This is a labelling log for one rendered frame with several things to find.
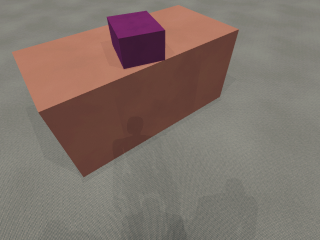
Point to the pedestal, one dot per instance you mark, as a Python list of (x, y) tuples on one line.
[(97, 110)]

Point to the carton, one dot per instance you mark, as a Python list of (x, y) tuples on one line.
[(138, 39)]

